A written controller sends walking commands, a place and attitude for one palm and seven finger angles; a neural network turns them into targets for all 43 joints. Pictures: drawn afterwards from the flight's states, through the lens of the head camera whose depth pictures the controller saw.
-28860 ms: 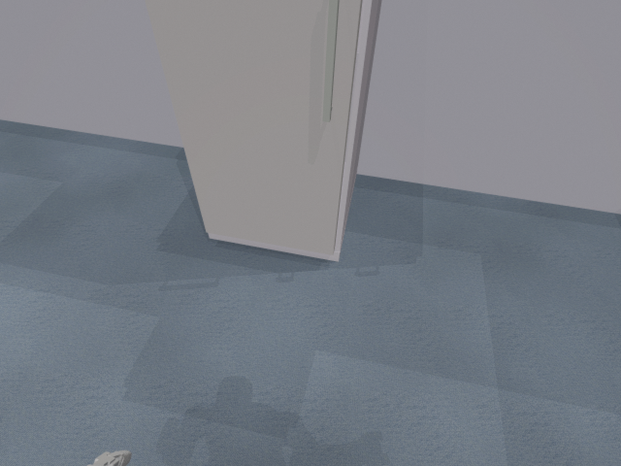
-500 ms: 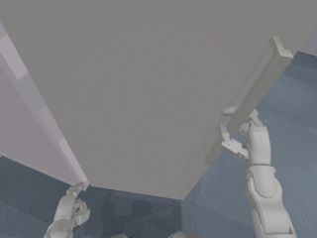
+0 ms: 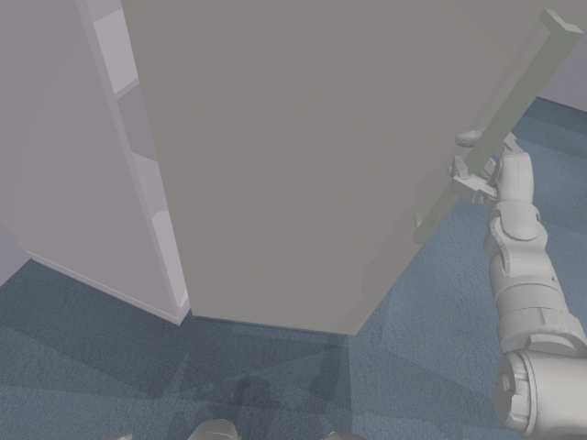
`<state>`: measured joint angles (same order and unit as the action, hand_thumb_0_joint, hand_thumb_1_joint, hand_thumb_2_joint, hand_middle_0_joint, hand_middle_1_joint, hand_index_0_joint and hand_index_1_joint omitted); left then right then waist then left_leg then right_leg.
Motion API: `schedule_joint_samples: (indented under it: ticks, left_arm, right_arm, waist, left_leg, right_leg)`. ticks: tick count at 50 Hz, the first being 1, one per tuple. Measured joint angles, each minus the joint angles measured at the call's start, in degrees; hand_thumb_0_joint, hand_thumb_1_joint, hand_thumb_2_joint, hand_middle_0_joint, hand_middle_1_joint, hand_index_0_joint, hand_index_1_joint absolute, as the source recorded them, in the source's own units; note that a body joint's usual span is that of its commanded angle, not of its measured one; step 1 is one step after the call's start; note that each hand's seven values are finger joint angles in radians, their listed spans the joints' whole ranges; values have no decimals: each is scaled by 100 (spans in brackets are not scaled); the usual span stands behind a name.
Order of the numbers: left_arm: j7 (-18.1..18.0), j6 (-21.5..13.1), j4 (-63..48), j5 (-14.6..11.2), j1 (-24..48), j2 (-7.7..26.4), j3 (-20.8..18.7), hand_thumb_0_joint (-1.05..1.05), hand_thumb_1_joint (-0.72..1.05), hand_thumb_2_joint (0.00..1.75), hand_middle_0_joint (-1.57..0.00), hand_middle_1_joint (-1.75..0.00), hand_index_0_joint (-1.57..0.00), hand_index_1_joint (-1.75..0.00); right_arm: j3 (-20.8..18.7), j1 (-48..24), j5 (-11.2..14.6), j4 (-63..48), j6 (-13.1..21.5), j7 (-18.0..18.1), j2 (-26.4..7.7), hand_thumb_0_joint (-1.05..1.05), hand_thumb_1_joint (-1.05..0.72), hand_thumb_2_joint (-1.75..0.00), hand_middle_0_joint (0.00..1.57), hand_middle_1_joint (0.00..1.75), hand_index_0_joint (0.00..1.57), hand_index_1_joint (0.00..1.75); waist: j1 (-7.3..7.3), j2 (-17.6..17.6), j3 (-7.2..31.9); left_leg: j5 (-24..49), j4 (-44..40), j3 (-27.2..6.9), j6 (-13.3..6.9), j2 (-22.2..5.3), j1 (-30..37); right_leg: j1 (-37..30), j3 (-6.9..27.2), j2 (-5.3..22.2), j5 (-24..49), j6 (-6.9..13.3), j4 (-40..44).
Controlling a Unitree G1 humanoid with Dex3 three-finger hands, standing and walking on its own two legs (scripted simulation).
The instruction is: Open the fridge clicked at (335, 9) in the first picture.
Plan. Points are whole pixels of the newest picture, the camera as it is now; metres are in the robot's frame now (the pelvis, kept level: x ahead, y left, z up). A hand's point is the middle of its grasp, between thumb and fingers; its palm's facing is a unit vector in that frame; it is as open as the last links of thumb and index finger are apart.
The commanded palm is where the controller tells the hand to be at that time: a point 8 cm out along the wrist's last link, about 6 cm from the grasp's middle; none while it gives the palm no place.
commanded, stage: stop walking and hold the door back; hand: right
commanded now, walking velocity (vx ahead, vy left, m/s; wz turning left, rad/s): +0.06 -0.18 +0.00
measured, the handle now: (469, 154) +0.49 -0.19 +0.16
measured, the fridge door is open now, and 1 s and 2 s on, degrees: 73 74 69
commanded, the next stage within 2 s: loosen the grip on the handle in 1.34 s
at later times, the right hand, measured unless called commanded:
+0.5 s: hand (462, 171) +0.46 -0.18 +0.15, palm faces -0.02 +0.99 -0.17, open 5.9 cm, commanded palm +0.43 -0.25 +0.14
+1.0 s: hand (465, 188) +0.43 -0.17 +0.15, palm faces -0.06 +0.98 -0.19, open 5.8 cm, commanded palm +0.42 -0.25 +0.14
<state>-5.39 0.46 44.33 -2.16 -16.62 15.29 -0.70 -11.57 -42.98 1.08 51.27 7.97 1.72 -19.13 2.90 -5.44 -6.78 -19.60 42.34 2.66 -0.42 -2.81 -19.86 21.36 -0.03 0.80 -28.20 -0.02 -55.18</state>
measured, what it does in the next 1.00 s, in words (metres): steps on the spot: right foot, then left foot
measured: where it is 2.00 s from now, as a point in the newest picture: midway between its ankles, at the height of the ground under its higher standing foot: outside the picture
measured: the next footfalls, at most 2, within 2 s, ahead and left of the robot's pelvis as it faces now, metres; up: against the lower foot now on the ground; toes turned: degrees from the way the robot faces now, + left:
right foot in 0.36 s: +0.10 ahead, -0.18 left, +0.00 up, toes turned +2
left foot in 0.88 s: +0.05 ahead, +0.05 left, +0.00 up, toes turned +11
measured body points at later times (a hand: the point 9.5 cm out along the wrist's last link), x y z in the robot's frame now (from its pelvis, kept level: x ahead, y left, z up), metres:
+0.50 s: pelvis +0.03 -0.06 +0.02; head +0.07 -0.07 +0.47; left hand +0.12 +0.21 -0.08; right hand +0.46 -0.23 +0.16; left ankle +0.02 +0.07 -0.70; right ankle +0.06 -0.17 -0.71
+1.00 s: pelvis +0.02 -0.09 +0.02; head +0.04 -0.08 +0.47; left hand +0.11 +0.18 -0.09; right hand +0.43 -0.23 +0.16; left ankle +0.01 +0.04 -0.71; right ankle +0.06 -0.18 -0.71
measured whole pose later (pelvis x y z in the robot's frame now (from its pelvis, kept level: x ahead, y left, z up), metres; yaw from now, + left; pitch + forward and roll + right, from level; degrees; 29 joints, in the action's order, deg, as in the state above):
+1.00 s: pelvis +0.02 -0.09 +0.02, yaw +9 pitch -1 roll +1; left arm -5.5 -0.9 37.5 -0.5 -12.1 13.2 1.9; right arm -6.6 -25.1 1.9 26.4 9.9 2.6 -14.9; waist 2.5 -1.9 -3.5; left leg -14.6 29.8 2.9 0.4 -0.4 -14.5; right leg 17.2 -6.0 2.8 -15.2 1.5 -32.9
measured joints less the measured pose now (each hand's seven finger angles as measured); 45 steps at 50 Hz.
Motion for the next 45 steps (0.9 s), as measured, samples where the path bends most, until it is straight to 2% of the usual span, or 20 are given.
schedule_joint_samples:
  ticks: [3,6,10,16,18,19,21,23,25,28,30,34,37,39,43,45]
  left_arm:
    - [-16,-131,193,12,16,215,-125,1,91,90,-20,-30,-21,-30]
    - [-9,-228,200,37,-18,357,-122,1,91,90,-20,-30,-20,-29]
    - [-12,-324,34,66,-51,472,-119,1,91,90,-20,-30,-20,-29]
    - [-24,-408,-314,114,34,514,-197,1,91,90,-20,-30,-20,-29]
    - [-23,-413,-430,118,73,495,-231,1,91,90,-20,-30,-20,-29]
    - [-24,-406,-441,118,129,399,-245,1,91,90,-20,-30,-20,-29]
    - [22,-376,-551,93,199,160,-202,1,91,90,-20,-30,-20,-29]
    - [90,-419,-693,134,260,-54,-104,1,91,90,-20,-30,-20,-29]
    - [158,-487,-816,179,305,-227,16,1,91,90,-20,-30,-20,-29]
    - [224,-481,-947,194,374,-423,224,1,91,90,-20,-30,-20,-30]
    - [209,-416,-927,180,538,-442,308,1,91,90,-20,-30,-21,-30]
    - [98,-297,-804,140,663,-391,333,1,91,90,-21,-30,-21,-30]
    - [4,-215,-645,150,693,-385,349,1,91,90,-21,-30,-21,-30]
    - [-32,-178,-629,164,680,-375,354,1,91,90,-21,-30,-21,-30]
    - [2,-177,-793,203,598,-354,319,1,91,90,-21,-30,-21,-30]
    - [21,-185,-835,206,553,-329,309,1,91,90,-21,-30,-21,-30]
  right_arm:
    - [-248,39,-8,203,24,-43,-121,-4,-65,-80,45,139,41,140]
    - [-460,-33,-49,550,107,-136,-243,-4,-65,-80,45,139,42,140]
    - [-727,6,-80,718,216,-171,-300,-4,-65,-80,45,139,44,140]
    - [-722,404,-76,-154,315,-138,-55,1,-65,-77,45,140,45,140]
    - [-587,585,-60,-590,355,-139,74,2,-65,-77,45,140,45,140]
    - [-492,669,-60,-818,378,-148,106,2,-66,-76,45,140,45,140]
    - [-291,854,-54,-1258,372,-141,156,2,-67,-76,45,140,43,139]
    - [-155,1139,-56,-1730,379,-136,195,1,-67,-76,45,140,40,137]
    - [-43,1397,-68,-2106,420,-130,240,1,-68,-76,45,140,38,136]
    - [62,1734,-79,-2588,450,-169,211,-1,-65,-74,46,140,37,137]
    - [79,1920,-61,-2820,466,-136,239,-3,-64,-73,46,140,37,136]
    - [250,1995,-1,-2816,407,-155,364,-6,-62,-73,46,140,39,138]
    - [380,1882,12,-2645,315,-160,418,-7,-60,-74,46,140,42,138]
    - [432,1862,10,-2572,272,-130,423,-7,-60,-74,46,140,42,138]
    - [469,1930,13,-2647,190,-12,375,-6,-63,-75,46,140,40,138]
    - [475,1929,31,-2696,172,38,380,-6,-65,-76,46,140,39,138]
  waist:
    - [142,-5,-138]
    - [311,157,-161]
    - [491,385,-93]
    - [533,475,11]
    - [529,394,89]
    - [532,474,121]
    - [393,668,164]
    - [239,683,197]
    - [160,578,211]
    - [75,536,278]
    - [68,341,197]
    - [5,143,216]
    - [-35,338,275]
    - [-46,460,336]
    - [7,525,395]
    - [0,515,359]
  left_leg:
    - [177,-290,-166,22,-83,139]
    - [397,-697,-271,76,-220,314]
    - [565,-1057,-375,153,-343,478]
    - [533,-1089,-487,319,-257,499]
    - [454,-981,-471,398,-131,440]
    - [402,-897,-491,433,-152,386]
    - [312,-708,-538,295,-164,247]
    - [-148,-308,-353,207,-31,77]
    - [-361,-247,-106,137,131,79]
    - [308,-990,106,44,208,418]
    - [331,-1036,128,-36,273,466]
    - [176,-930,106,68,217,482]
    - [152,-890,13,152,54,524]
    - [208,-932,-61,197,-1,529]
    - [75,-945,-91,132,65,488]
    - [353,-1097,-85,118,117,521]
  right_leg:
    - [494,53,-186,237,-93,-951]
    - [744,-27,-100,645,-163,-970]
    - [588,-170,86,908,-186,-25]
    - [-252,-414,145,1383,-175,1740]
    - [-624,-456,173,1558,-127,2357]
    - [-665,-487,148,1283,-64,2435]
    - [-588,-612,125,1253,33,2328]
    - [-546,-738,235,1290,73,2295]
    - [-481,-757,344,1269,81,2274]
    - [-321,-808,344,1151,71,2071]
    - [-258,-784,417,1033,62,1863]
    - [-304,-489,247,935,-12,1814]
    - [-484,-563,59,1063,174,2055]
    - [-583,-646,-1,1163,220,2240]
    - [-570,-716,33,1236,255,2322]
    - [-524,-709,75,1246,235,2279]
